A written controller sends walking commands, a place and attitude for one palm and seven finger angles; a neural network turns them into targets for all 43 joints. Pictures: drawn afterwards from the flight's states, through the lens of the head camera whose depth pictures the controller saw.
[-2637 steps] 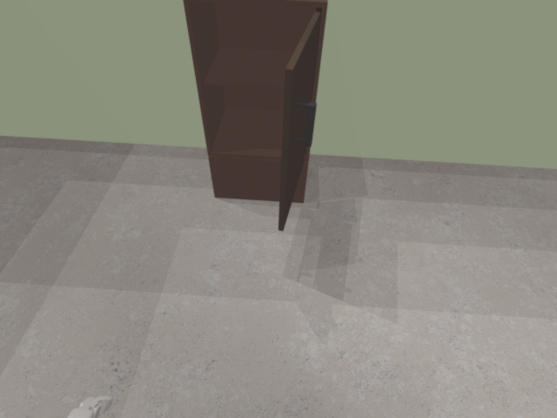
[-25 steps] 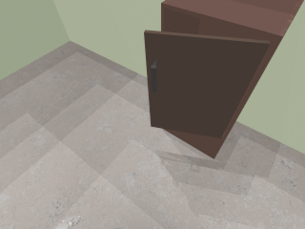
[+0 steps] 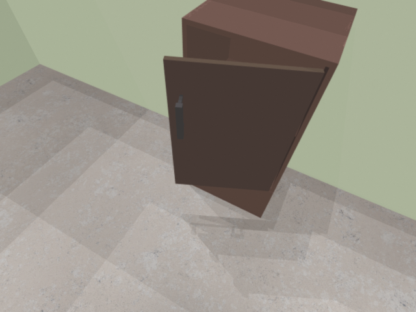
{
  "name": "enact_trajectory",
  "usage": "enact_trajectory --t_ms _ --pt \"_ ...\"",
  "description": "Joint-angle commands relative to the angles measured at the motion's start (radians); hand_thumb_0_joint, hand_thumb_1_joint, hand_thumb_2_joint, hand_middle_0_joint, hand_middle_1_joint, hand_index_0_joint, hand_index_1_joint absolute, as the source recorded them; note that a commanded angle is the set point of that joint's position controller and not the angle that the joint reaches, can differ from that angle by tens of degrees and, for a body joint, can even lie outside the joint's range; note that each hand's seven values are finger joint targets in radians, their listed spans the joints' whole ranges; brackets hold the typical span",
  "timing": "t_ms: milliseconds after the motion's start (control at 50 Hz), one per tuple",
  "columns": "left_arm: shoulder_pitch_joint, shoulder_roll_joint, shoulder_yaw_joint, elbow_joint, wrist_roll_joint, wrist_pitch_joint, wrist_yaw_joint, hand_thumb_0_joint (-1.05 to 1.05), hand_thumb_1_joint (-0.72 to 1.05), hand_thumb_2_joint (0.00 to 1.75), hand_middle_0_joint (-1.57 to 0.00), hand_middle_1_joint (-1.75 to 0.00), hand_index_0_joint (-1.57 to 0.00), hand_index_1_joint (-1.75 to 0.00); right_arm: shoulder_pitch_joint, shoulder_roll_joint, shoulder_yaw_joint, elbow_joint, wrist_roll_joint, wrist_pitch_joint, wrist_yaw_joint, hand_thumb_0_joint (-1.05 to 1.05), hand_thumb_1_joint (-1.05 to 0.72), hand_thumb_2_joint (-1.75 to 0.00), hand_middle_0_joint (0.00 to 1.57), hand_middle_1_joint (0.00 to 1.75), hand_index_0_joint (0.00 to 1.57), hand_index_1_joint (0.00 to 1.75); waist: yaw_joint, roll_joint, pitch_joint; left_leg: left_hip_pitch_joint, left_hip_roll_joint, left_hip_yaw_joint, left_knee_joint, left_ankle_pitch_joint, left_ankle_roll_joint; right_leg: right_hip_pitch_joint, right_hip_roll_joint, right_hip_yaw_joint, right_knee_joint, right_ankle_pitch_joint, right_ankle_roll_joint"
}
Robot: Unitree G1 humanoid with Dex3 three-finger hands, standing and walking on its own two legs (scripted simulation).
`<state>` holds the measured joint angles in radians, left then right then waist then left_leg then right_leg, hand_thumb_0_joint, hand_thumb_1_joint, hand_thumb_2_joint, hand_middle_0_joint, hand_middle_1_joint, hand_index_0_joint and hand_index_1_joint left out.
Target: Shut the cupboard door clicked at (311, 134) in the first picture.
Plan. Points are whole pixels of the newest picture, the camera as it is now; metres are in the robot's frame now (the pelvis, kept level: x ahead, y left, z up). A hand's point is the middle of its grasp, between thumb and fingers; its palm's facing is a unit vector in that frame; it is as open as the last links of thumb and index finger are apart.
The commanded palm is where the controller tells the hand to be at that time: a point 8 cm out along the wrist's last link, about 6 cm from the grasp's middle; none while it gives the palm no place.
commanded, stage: take the last steps up to it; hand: left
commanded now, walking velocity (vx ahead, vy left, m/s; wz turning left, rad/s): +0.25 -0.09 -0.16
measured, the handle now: (180, 117) +0.63 +0.11 -0.05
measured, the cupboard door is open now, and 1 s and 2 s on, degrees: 24 24 24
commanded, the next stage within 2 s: come to a stop and stand still in 0.44 s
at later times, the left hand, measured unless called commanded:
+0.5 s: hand out of the picture +0.10 +0.14 -0.20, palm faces -0.01 -0.99 -0.13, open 7.4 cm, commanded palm none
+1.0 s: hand (164, 259) +0.26 +0.11 -0.17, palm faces -0.04 -0.97 -0.23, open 7.3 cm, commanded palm none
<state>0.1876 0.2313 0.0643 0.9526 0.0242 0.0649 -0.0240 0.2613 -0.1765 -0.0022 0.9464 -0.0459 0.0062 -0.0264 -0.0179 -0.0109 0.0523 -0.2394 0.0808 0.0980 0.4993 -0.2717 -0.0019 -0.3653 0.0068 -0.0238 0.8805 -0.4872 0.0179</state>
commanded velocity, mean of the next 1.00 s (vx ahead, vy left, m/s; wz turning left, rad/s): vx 0.01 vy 0.00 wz -0.03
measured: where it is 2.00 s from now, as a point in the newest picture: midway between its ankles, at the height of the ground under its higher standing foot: outside the picture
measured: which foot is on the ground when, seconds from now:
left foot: down 0.00-0.12, up 0.14-0.46, down 0.48-0.82, up 0.84-1.00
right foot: up 0.00-0.10, down 0.12-0.48, up 0.50-0.76, down 0.78-1.00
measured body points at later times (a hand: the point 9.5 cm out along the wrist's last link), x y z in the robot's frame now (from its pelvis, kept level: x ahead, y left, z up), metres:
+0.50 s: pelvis +0.12 -0.03 -0.02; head +0.15 -0.01 +0.43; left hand +0.10 +0.19 -0.19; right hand +0.18 -0.27 -0.15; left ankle +0.19 +0.06 -0.74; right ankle -0.01 -0.12 -0.73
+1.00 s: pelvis +0.18 -0.07 +0.00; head +0.22 -0.08 +0.44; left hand +0.26 +0.16 -0.15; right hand +0.21 -0.32 -0.16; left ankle +0.14 +0.04 -0.70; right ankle +0.19 -0.19 -0.74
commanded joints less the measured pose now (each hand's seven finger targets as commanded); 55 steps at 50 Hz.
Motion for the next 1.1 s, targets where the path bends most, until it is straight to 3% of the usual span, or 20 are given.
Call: enact_trajectory --t_ms 0,60,80,100,120,140,240,360,420,460,480,540,600,700,740,780,840,960,1040,1080 --pt "-0.037 0.032 0.005 -0.075 -0.003 -0.036 -0.018 0.0 0.9 0.9 -0.2 -0.3 -0.2 -0.3 0.071 -0.241 -0.076 -0.011 0.005 -0.013 -0.012 0.0 -0.9 -0.9 0.2 0.3 0.2 0.3 -0.03 0.192 -0.077 0.123 0.239 -0.204 -0.188 0.038 0.139 0.003 0.005 -0.049 -0.187 0.028 -0.014" --pt "0.072 0.058 0.018 -0.03 0.0 -0.045 -0.022 0.0 0.9 0.9 -0.2 -0.3 -0.2 -0.3 0.034 -0.23 -0.079 -0.002 0.016 -0.011 -0.007 0.0 -0.9 -0.9 0.2 0.3 0.2 0.3 0.031 0.102 -0.064 -0.047 0.179 -0.125 -0.086 -0.119 0.082 0.251 0.02 -0.056 -0.453 0.199 -0.033" --pt "0.13 0.103 0.03 -0.011 0.005 -0.055 -0.014 0.0 0.9 0.9 -0.2 -0.3 -0.2 -0.3 0.021 -0.187 -0.072 -0.011 0.024 -0.014 -0.003 0.0 -0.9 -0.9 0.2 0.3 0.2 0.3 0.06 -0.025 -0.052 -0.191 0.103 -0.045 0.051 -0.2 0.039 0.38 -0.069 0.071 -0.561 0.113 -0.069" --pt "0.199 0.193 0.048 0.015 0.009 -0.064 0.001 0.0 0.9 0.9 -0.2 -0.3 -0.2 -0.3 -0.03 -0.111 -0.052 -0.048 0.031 -0.019 0.004 0.0 -0.9 -0.9 0.2 0.3 0.2 0.3 0.099 -0.302 -0.018 -0.408 -0.038 0.081 0.295 -0.33 -0.019 0.461 -0.283 0.41 -0.691 0.012 -0.173" --pt "0.232 0.206 0.046 0.019 -0.001 -0.065 0.013 0.0 0.9 0.9 -0.2 -0.3 -0.2 -0.3 -0.109 -0.147 -0.053 -0.075 0.021 -0.016 0.007 0.0 -0.9 -0.9 0.2 0.3 0.2 0.3 0.127 -0.256 0.038 -0.462 -0.025 -0.018 0.49 -0.366 -0.01 0.368 -0.374 0.505 -0.742 -0.004 -0.266" --pt "0.196 0.181 0.041 0.011 -0.002 -0.065 0.021 0.0 0.9 0.9 -0.2 -0.3 -0.2 -0.3 -0.109 -0.142 -0.06 -0.075 0.022 -0.015 0.015 0.0 -0.9 -0.9 0.2 0.3 0.2 0.3 0.096 -0.147 0.074 -0.479 -0.002 -0.059 0.566 -0.296 -0.003 0.321 -0.364 0.45 -0.754 -0.063 -0.287" --pt "0.104 0.079 0.008 0.017 -0.002 -0.106 0.03 0.0 0.9 0.9 -0.2 -0.3 -0.2 -0.3 -0.035 -0.091 -0.054 -0.006 0.016 -0.018 0.029 0.0 -0.9 -0.9 0.2 0.3 0.2 0.3 0.0 -0.091 0.062 -0.359 0.013 -0.041 0.512 -0.098 -0.029 0.251 -0.234 0.168 -0.669 0.458 -0.238" --pt "0.174 0.09 0.006 0.081 -0.002 -0.114 0.039 0.0 0.9 0.9 -0.2 -0.3 -0.2 -0.3 -0.06 -0.058 -0.038 -0.009 0.023 -0.038 0.028 0.0 -0.9 -0.9 0.2 0.3 0.2 0.3 0.019 -0.071 -0.028 -0.245 -0.03 0.015 0.186 -0.031 -0.016 0.392 -0.211 0.121 -0.549 0.779 -0.214" --pt "0.151 0.066 0.0 0.093 -0.018 -0.112 0.039 0.0 0.9 0.9 -0.2 -0.3 -0.2 -0.3 0.121 -0.1 -0.043 0.062 0.017 -0.057 0.01 0.0 -0.9 -0.9 0.2 0.3 0.2 0.3 -0.064 -0.029 -0.098 0.102 -0.056 0.003 -0.024 0.215 0.006 0.271 -0.131 0.06 -0.293 0.806 -0.138" --pt "0.197 0.0 -0.018 0.065 -0.028 -0.103 0.035 0.0 0.9 0.9 -0.2 -0.3 -0.2 -0.3 0.291 -0.257 -0.074 0.089 0.004 -0.056 -0.006 0.0 -0.9 -0.9 0.2 0.3 0.2 0.3 -0.094 0.299 -0.191 0.385 0.357 -0.513 -0.138 0.491 0.212 -0.106 0.048 -0.04 0.164 -0.111 -0.058" --pt "0.167 0.021 -0.015 0.048 -0.013 -0.093 0.04 0.0 0.9 0.9 -0.2 -0.3 -0.2 -0.3 0.253 -0.256 -0.069 0.077 0.009 -0.04 -0.01 0.0 -0.9 -0.9 0.2 0.3 0.2 0.3 -0.081 0.196 -0.132 0.272 0.395 -0.522 -0.183 0.338 0.264 -0.126 0.01 0.041 0.276 -0.166 -0.073" --pt "0.088 0.008 -0.009 0.046 0.0 -0.074 0.028 0.0 0.9 0.9 -0.2 -0.3 -0.2 -0.3 0.073 -0.138 -0.038 0.029 0.015 -0.042 -0.017 0.0 -0.9 -0.9 0.2 0.3 0.2 0.3 -0.014 0.162 0.081 -0.049 0.283 -0.373 -0.267 0.198 0.2 -0.119 -0.076 0.064 0.239 -0.001 -0.039" --pt "0.137 -0.038 -0.018 0.065 -0.014 -0.043 0.031 0.0 0.9 0.9 -0.2 -0.3 -0.2 -0.3 -0.011 -0.129 -0.027 0.022 0.016 -0.035 -0.027 0.0 -0.9 -0.9 0.2 0.3 0.2 0.3 0.034 0.138 -0.028 -0.045 0.211 -0.186 -0.195 0.481 0.164 0.057 -0.061 0.025 -0.036 0.054 -0.004" --pt "0.17 -0.007 -0.004 0.067 -0.002 -0.029 0.039 0.0 0.9 0.9 -0.2 -0.3 -0.2 -0.3 -0.046 -0.159 -0.059 0.029 0.031 0.001 -0.021 0.0 -0.9 -0.9 0.2 0.3 0.2 0.3 0.052 0.126 -0.078 -0.071 0.174 -0.144 -0.111 0.295 0.133 0.185 -0.021 -0.029 -0.281 0.268 0.001" --pt "0.155 0.045 0.003 0.05 0.003 -0.039 0.043 0.0 0.9 0.9 -0.2 -0.3 -0.2 -0.3 -0.042 -0.135 -0.063 0.026 0.036 0.01 -0.011 0.0 -0.9 -0.9 0.2 0.3 0.2 0.3 0.053 0.045 -0.046 -0.108 0.096 -0.111 -0.048 0.162 0.072 0.187 -0.059 0.057 -0.373 0.414 -0.022" --pt "0.083 0.128 0.009 0.02 0.011 -0.048 0.045 0.0 0.9 0.9 -0.2 -0.3 -0.2 -0.3 0.003 -0.077 -0.063 0.018 0.041 0.025 0.002 0.0 -0.9 -0.9 0.2 0.3 0.2 0.3 0.012 -0.141 -0.028 -0.101 -0.06 -0.009 0.121 -0.097 -0.002 0.097 -0.261 0.262 -0.504 0.538 -0.123" --pt "0.028 0.132 0.012 0.007 0.01 -0.054 0.054 0.0 0.9 0.9 -0.2 -0.3 -0.2 -0.3 0.015 -0.066 -0.067 0.025 0.036 0.044 0.0 0.0 -0.9 -0.9 0.2 0.3 0.2 0.3 0.01 -0.21 -0.059 -0.094 -0.073 -0.065 0.375 -0.272 -0.009 0.104 -0.326 0.298 -0.538 0.75 -0.222" --pt "0.058 0.15 0.032 0.012 0.008 -0.053 0.074 0.0 0.9 0.9 -0.2 -0.3 -0.2 -0.3 -0.018 -0.077 -0.056 0.017 0.045 0.029 -0.002 0.0 -0.9 -0.9 0.2 0.3 0.2 0.3 0.047 -0.167 -0.146 -0.175 -0.083 -0.087 0.237 -0.245 -0.034 0.395 -0.323 0.232 -0.404 1.147 -0.222" --pt "0.025 0.117 0.025 0.01 -0.008 -0.046 0.072 0.0 0.9 0.9 -0.2 -0.3 -0.2 -0.3 0.044 -0.09 -0.055 0.044 0.039 0.016 -0.001 0.0 -0.9 -0.9 0.2 0.3 0.2 0.3 0.015 -0.111 -0.168 0.097 -0.045 -0.081 -0.14 0.178 -0.025 0.256 -0.229 0.148 -0.316 0.831 -0.112" --pt "0.021 0.039 0.002 -0.014 -0.014 -0.031 0.068 0.0 0.9 0.9 -0.2 -0.3 -0.2 -0.3 -0.001 -0.184 -0.065 0.016 0.024 0.011 -0.007 0.0 -0.9 -0.9 0.2 0.3 0.2 0.3 0.029 0.228 -0.111 0.104 0.214 -0.298 -0.157 0.657 0.108 0.088 -0.062 0.005 -0.226 0.139 -0.009"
